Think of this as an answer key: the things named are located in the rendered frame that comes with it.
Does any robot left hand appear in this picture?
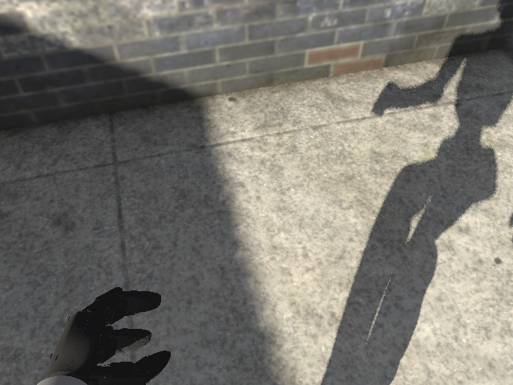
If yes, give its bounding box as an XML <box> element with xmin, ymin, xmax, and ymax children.
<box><xmin>47</xmin><ymin>287</ymin><xmax>171</xmax><ymax>385</ymax></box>

